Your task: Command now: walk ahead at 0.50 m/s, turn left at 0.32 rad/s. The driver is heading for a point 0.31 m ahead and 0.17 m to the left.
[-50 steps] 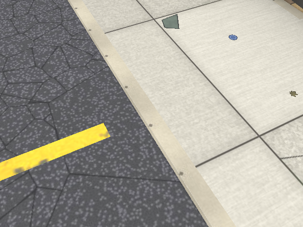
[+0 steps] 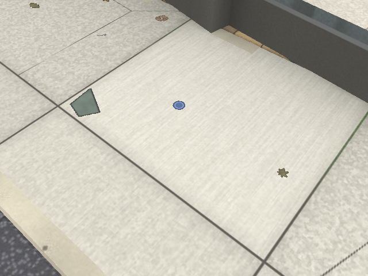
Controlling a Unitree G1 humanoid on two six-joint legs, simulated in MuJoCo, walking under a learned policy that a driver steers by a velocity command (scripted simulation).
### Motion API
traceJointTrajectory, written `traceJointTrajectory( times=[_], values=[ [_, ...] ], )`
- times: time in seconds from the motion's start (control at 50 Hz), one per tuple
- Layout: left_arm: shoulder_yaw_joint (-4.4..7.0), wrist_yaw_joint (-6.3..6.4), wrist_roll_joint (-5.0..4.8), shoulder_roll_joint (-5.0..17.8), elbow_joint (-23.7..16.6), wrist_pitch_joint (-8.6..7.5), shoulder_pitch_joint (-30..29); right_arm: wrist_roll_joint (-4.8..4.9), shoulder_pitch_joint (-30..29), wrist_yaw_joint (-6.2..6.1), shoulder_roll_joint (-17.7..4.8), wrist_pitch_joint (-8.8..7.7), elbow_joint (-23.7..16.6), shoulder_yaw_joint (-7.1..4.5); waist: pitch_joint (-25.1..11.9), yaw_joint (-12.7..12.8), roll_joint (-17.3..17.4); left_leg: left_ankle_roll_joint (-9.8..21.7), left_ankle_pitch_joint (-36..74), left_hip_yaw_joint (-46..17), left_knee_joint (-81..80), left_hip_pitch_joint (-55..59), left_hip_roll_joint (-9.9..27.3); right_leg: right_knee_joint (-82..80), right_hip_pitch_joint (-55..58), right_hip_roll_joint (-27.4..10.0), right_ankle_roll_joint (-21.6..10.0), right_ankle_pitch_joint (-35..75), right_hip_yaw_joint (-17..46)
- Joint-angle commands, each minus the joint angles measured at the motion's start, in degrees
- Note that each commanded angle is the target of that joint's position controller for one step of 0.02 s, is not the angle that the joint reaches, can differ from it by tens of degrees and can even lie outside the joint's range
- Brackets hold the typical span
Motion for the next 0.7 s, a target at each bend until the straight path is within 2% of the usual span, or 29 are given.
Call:
traceJointTrajectory(
  times=[0.02,0.08,0.1,0.12,0.14,0.16,0.18,0.2,0.22,0.24,0.28,0.34,0.42,0.48,0.5,0.54,0.56,0.58,0.6,0.62,0.64,0.66,0.68,0.7],
  values=[
    [0.03,0.08,-0.69,3.1,-4.5,-0.79,-4.2,-0.09,-1.2,-0.07,-9.5,-0.74,-3.6,-2.32,-0.2,1.4,7.0,8.0,15.1,-11.8,-5.8,-5.4,12.4,-6.7,6.4,2.1,1.2,5.3,-2.8],
    [0.37,0.79,-1.08,4.4,-5.3,-1.44,-4.6,-0.37,-0.6,-0.28,-10.5,-0.34,-3.6,-2.82,-0.9,2.0,7.1,6.6,15.2,-14.8,-1.9,-4.6,13.4,-11.2,11.2,3.0,0.5,3.3,-1.9],
    [0.63,1.18,-1.06,4.8,-4.6,-1.86,-2.0,-0.36,-1.3,-0.53,-10.7,-0.09,-3.7,-2.99,-0.9,3.4,6.9,5.5,17.3,-15.2,1.4,-4.8,12.7,-14.4,14.9,3.6,0.0,3.3,-1.7],
    [1.12,1.85,-0.69,5.9,-3.3,-2.54,2.3,-0.10,-1.4,-0.71,-10.4,0.03,-3.7,-3.00,-2.5,5.4,5.2,3.8,20.6,-13.9,7.6,-5.7,10.1,-18.9,21.4,3.9,-1.0,4.4,-1.3],
    [2.10,2.79,0.29,9.0,-2.5,-3.36,8.0,0.57,-1.8,-0.68,-8.7,-0.27,-4.6,-2.68,-7.0,7.9,1.5,1.7,18.0,-11.1,18.5,-9.1,6.5,-21.2,30.4,-2.8,-3.2,4.2,4.8],
    [3.15,3.80,1.30,13.9,-2.9,-3.22,14.0,1.89,-0.6,-0.96,-3.3,-0.52,-7.2,-1.39,-15.1,9.4,-7.5,-0.7,-3.1,-3.9,34.1,-19.3,1.6,-21.2,43.6,-18.7,-7.1,12.0,19.0],
    [3.94,3.72,-0.40,15.1,-2.0,-1.77,14.3,1.36,2.9,-1.71,-5.3,0.50,-8.1,-1.94,-17.6,7.2,-13.7,-0.9,-23.0,0.8,42.8,-26.0,-1.6,-22.8,42.8,-25.5,-12.8,23.3,31.0],
    [2.74,3.30,-1.20,9.4,-2.6,-1.29,12.0,-0.05,3.1,-2.18,-7.5,1.83,-5.9,-2.56,-12.3,5.5,-4.7,-0.7,-21.9,-1.4,47.5,-26.9,2.5,-21.4,38.0,-22.5,-13.0,26.2,25.1],
    [1.72,3.14,-1.47,5.5,-3.0,-1.46,9.1,-0.43,1.1,-1.75,-6.6,2.34,-5.6,-2.58,-7.5,4.7,-2.3,-1.2,-19.0,-1.0,48.2,-27.0,3.7,-22.0,33.1,-19.3,-12.2,31.2,17.6],
    [1.17,3.17,-1.29,3.7,-3.4,-1.47,6.8,-0.54,-0.1,-1.32,-5.6,2.87,-5.8,-2.59,-5.6,3.5,-2.9,-1.9,-16.1,-0.5,47.3,-25.9,5.1,-23.4,29.4,-16.6,-10.9,33.7,12.0],
    [1.25,3.46,-1.34,3.9,-3.0,-1.69,5.7,-1.27,-1.5,-0.33,-5.0,4.24,-6.5,-2.70,-4.5,2.3,-6.0,-3.4,-12.1,0.9,47.5,-24.0,5.3,-24.9,25.3,-13.7,-10.4,37.8,5.5],
    [1.89,3.61,-1.54,5.1,-2.5,-1.85,6.0,-0.99,-4.3,0.49,-4.5,5.32,-8.4,-2.67,-5.3,1.6,-5.3,-4.7,-8.2,1.4,45.8,-24.3,4.9,-25.8,24.4,-13.9,-11.6,39.7,0.9],
    [2.40,3.74,-1.41,5.8,-1.8,-0.95,6.2,-1.21,-10.5,1.58,-3.2,6.12,-11.3,-1.67,-4.2,2.5,-6.0,-4.7,-2.3,3.6,34.7,-22.4,6.2,-26.2,22.8,-13.0,-11.1,33.2,-5.0],
    [3.35,2.94,-1.01,8.0,-1.6,-0.71,8.1,-1.17,-15.3,2.39,-3.9,6.30,-13.6,-1.32,-4.7,4.5,-6.5,-3.1,-1.8,5.5,27.5,-17.7,6.5,-28.1,21.6,-14.6,-10.5,15.4,-5.4],
    [3.56,2.80,-0.94,8.4,-1.2,-0.55,8.8,-1.30,-16.8,2.39,-4.2,6.27,-14.3,-1.30,-3.6,5.1,-6.2,-2.7,-3.4,5.9,25.2,-16.8,6.1,-27.5,21.3,-14.7,-10.4,14.1,-5.2],
    [4.07,2.61,-1.09,9.5,-0.3,-0.05,10.4,-1.33,-17.6,1.93,-4.1,5.79,-15.0,-1.21,-2.7,5.6,-5.8,-1.7,-6.6,6.8,20.5,-15.7,4.7,-24.0,23.2,-14.9,-10.1,19.0,-5.0],
    [4.28,2.64,-1.38,9.9,0.1,0.34,10.7,-1.37,-16.8,1.64,-4.0,5.33,-14.9,-1.17,-3.0,5.3,-5.5,-0.9,-6.7,7.1,16.8,-14.2,3.9,-21.1,24.3,-14.6,-9.5,20.6,-5.2],
    [4.35,2.80,-1.84,10.0,0.5,0.90,10.6,-1.70,-14.6,1.34,-3.7,4.58,-14.2,-1.09,-3.9,3.9,-4.0,0.0,-2.7,7.5,10.1,-9.5,2.8,-16.5,23.7,-13.2,-8.0,19.4,-6.6],
    [3.97,2.85,-1.73,8.6,1.2,1.30,12.7,-2.42,-11.5,0.82,-5.4,3.57,-13.0,-1.48,-6.5,2.8,0.9,0.8,4.3,4.0,4.0,-1.9,4.1,-9.2,21.0,-10.6,-5.4,15.5,-9.0],
    [2.56,2.65,-1.22,4.0,-0.7,1.53,14.5,-3.26,-7.6,0.00,-10.6,2.61,-13.4,-2.36,-11.1,2.3,13.1,3.3,20.6,-12.4,2.3,8.2,19.3,4.6,11.9,-6.8,-1.9,-3.8,-12.4],
    [2.07,2.92,-1.47,2.8,-2.3,2.68,13.5,-0.92,-6.4,-0.49,-15.6,2.98,-13.4,-3.59,-11.5,1.0,18.9,13.3,32.5,-24.7,0.9,9.0,29.3,12.5,1.2,2.7,-0.3,-27.5,-10.0],
    [2.91,2.88,-0.74,6.1,-1.4,3.79,11.4,0.56,-4.5,-0.89,-12.2,3.29,-12.1,-2.90,-10.6,-0.2,9.8,14.9,35.1,-19.4,2.2,8.7,26.9,17.9,1.0,-0.1,0.1,-25.4,-3.9],
    [2.68,2.55,-1.60,4.8,-1.3,3.98,10.0,0.27,-7.7,-1.29,-9.3,3.46,-12.0,-1.67,-6.7,1.4,10.3,13.9,33.4,-14.9,1.2,4.6,23.9,18.3,0.8,-0.3,0.2,-21.9,-2.7],
    [2.58,2.54,-1.98,4.4,-0.3,3.88,10.1,-0.23,-12.2,-1.60,-6.9,3.73,-12.3,-0.78,-3.5,3.6,8.4,11.0,30.2,-10.6,-0.5,1.0,20.1,15.2,2.2,-1.4,0.3,-17.6,-1.6]
  ],
)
